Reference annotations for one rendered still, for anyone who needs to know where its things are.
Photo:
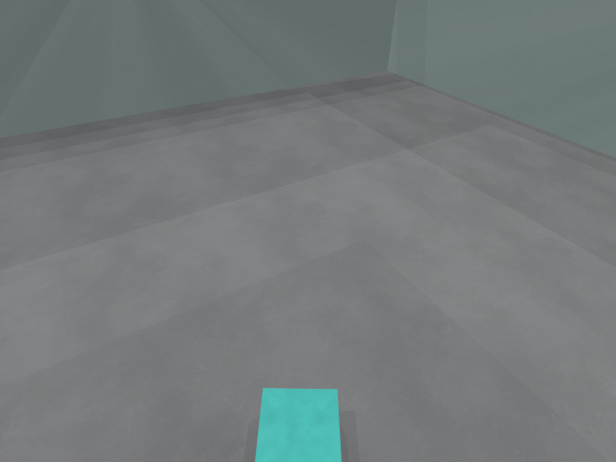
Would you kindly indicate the carton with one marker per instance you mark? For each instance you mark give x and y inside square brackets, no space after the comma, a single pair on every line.
[299,425]

